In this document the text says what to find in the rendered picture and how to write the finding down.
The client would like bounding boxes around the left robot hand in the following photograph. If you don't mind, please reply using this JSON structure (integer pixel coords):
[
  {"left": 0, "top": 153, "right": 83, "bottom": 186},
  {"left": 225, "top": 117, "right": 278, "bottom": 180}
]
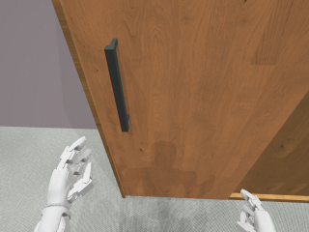
[{"left": 46, "top": 136, "right": 95, "bottom": 209}]

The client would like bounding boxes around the wardrobe door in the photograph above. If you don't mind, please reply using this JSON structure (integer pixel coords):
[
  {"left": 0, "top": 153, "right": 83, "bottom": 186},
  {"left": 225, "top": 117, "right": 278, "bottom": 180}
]
[
  {"left": 62, "top": 0, "right": 309, "bottom": 200},
  {"left": 233, "top": 91, "right": 309, "bottom": 196}
]

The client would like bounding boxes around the right robot hand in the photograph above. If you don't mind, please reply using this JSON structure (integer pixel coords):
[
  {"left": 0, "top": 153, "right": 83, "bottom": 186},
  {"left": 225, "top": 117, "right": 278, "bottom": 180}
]
[{"left": 237, "top": 189, "right": 276, "bottom": 232}]

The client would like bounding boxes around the robot left forearm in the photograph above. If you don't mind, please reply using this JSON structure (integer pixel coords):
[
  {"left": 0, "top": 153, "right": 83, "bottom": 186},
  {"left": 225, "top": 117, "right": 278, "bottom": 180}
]
[{"left": 34, "top": 205, "right": 71, "bottom": 232}]

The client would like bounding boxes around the handle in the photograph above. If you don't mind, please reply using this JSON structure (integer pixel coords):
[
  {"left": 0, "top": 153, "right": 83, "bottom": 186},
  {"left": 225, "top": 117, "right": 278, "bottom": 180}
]
[{"left": 104, "top": 38, "right": 129, "bottom": 132}]

